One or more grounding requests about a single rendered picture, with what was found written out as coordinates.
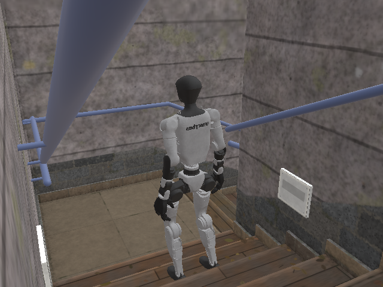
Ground stairs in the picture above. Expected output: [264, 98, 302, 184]
[53, 230, 383, 287]
[185, 189, 237, 233]

